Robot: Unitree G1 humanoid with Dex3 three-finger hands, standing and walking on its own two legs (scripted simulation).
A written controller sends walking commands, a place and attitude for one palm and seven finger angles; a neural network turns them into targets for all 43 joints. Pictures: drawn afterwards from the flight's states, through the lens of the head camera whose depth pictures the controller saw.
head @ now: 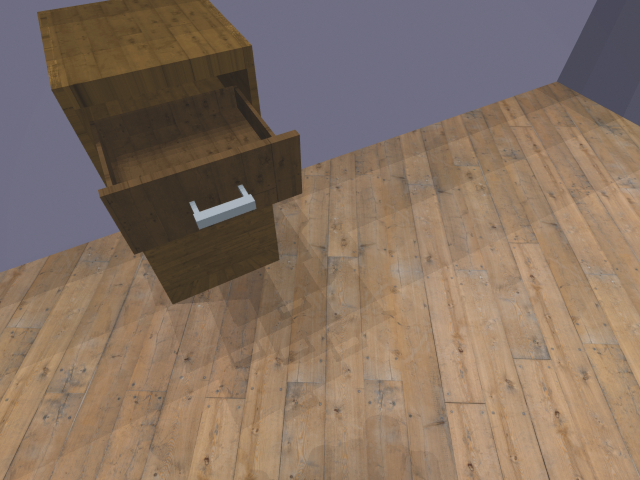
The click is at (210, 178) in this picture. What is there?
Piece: drawer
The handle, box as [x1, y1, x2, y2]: [189, 185, 255, 229]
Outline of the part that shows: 250,194 246,192 242,185 239,185 238,189 243,196 200,212 198,211 194,201 189,202 199,229 254,209 255,203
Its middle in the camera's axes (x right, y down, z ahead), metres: -0.20 -0.07 +0.75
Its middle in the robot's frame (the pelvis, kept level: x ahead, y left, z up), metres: +0.60 +0.22 -0.06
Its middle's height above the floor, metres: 0.70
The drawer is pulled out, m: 0.30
